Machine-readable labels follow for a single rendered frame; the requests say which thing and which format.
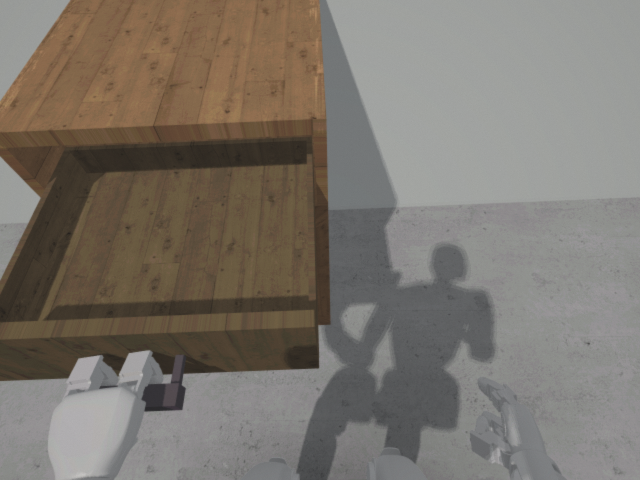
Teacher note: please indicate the right robot hand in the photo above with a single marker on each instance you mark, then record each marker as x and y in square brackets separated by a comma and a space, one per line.
[497, 439]

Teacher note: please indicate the cabinet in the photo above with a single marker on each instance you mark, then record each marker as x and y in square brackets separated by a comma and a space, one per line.
[116, 72]

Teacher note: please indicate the right robot thigh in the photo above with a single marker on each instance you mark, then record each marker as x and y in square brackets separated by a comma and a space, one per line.
[393, 467]

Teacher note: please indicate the drawer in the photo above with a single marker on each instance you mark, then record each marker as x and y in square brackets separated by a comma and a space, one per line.
[205, 249]

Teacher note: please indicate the right robot forearm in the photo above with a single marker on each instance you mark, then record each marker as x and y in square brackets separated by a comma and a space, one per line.
[533, 465]

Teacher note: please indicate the left robot hand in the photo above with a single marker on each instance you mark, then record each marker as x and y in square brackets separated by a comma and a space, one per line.
[92, 430]

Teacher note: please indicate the right robot shin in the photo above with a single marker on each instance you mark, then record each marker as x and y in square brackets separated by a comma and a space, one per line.
[390, 451]

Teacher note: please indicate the handle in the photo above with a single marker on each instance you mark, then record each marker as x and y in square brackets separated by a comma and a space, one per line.
[166, 397]

